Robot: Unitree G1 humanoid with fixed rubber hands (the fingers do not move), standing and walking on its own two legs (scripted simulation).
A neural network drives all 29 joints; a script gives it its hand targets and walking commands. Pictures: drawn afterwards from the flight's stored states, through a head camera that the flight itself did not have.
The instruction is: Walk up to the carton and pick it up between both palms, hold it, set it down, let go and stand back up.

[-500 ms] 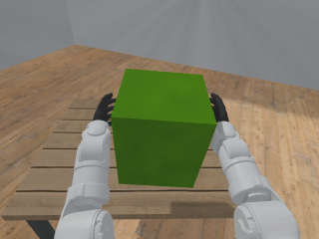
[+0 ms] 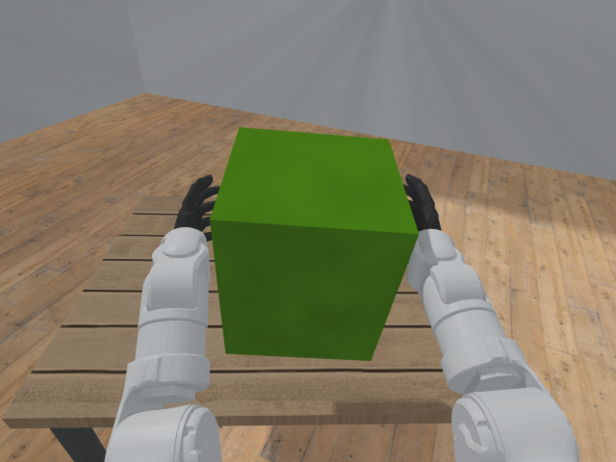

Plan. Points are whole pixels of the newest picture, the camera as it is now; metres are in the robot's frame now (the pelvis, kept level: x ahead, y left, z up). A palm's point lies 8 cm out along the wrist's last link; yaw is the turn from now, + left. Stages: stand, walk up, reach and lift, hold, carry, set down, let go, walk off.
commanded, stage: hold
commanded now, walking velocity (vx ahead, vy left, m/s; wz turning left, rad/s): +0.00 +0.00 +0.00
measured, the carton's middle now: (306, 247) +0.39 +0.03 +0.14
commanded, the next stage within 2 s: none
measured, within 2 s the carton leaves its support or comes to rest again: neither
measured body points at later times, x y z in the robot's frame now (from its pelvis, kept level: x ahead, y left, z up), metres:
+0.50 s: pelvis +0.00 +0.00 +0.00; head -0.07 +0.02 +0.44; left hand +0.37 +0.18 +0.20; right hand +0.38 -0.13 +0.20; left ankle +0.04 +0.11 -0.74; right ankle +0.02 -0.10 -0.74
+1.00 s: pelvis +0.00 +0.00 +0.00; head -0.07 +0.02 +0.44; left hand +0.37 +0.17 +0.19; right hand +0.39 -0.13 +0.20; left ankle +0.04 +0.11 -0.74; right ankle +0.02 -0.10 -0.74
